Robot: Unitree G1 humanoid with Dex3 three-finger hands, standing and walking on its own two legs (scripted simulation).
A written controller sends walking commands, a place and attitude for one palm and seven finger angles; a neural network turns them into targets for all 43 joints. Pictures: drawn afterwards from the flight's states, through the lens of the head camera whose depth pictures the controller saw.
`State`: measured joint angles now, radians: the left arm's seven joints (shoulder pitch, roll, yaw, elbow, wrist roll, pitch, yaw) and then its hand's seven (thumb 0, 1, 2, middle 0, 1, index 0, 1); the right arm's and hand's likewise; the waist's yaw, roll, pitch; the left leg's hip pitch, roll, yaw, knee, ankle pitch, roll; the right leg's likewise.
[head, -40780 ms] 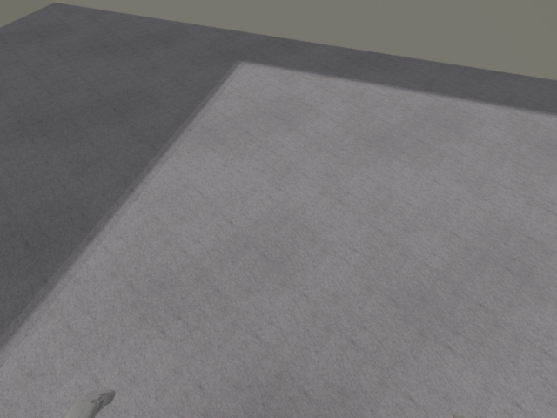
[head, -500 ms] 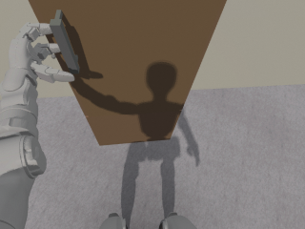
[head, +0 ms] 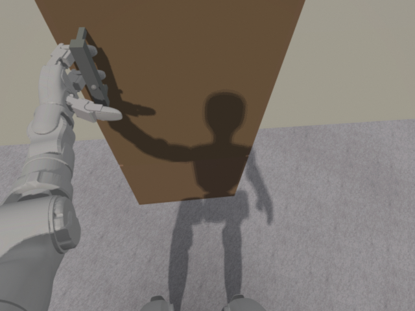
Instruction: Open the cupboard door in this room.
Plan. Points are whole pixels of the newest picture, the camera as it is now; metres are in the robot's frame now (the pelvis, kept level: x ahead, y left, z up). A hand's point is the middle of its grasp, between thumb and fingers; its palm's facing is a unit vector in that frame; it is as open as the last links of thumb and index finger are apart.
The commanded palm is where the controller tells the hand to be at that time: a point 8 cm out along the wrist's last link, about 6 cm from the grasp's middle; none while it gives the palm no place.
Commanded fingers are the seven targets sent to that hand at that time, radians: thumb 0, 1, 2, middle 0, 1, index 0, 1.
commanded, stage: slide the fingers in behind the handle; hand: left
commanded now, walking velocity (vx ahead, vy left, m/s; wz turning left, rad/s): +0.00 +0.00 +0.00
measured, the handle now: (93, 71) +0.56 +0.18 +0.12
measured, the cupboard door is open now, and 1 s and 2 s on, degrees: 0 0 23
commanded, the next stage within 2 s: close the thumb around the handle in 0.40 s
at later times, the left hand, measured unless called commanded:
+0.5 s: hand (99, 87) +0.51 +0.17 +0.12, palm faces +0.03 -1.00 -0.01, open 14.0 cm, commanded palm +0.49 +0.22 +0.12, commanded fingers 0.00 -0.44 0.32 -0.30 -1.21 -0.30 -1.21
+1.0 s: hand (94, 88) +0.51 +0.18 +0.11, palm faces +0.04 -1.00 -0.01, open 7.5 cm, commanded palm +0.49 +0.22 +0.12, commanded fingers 0.00 0.90 0.90 -0.40 -1.35 -0.40 -1.35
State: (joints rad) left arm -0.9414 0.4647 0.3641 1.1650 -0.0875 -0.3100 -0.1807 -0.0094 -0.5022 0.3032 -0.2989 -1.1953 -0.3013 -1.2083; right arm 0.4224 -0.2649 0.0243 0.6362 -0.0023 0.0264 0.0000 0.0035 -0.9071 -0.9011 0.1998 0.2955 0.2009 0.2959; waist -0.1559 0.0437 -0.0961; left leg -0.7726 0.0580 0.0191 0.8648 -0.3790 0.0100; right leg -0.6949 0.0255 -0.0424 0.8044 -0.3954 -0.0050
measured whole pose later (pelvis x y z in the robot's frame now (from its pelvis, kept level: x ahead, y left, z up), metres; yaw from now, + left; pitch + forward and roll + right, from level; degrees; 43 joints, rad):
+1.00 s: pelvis +0.00 +0.01 +0.00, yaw +0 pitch +17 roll -3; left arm -1.00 0.49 0.36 1.23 -0.07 -0.31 -0.16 0.00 0.42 0.70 -0.37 -1.29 -0.37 -1.30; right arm 0.42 -0.27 0.03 0.65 -0.01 0.02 -0.01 0.00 -0.91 -0.90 0.20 0.30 0.20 0.30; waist -0.17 0.04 -0.08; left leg -0.80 0.05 0.02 0.88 -0.38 0.02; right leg -0.72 0.02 -0.04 0.81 -0.39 0.00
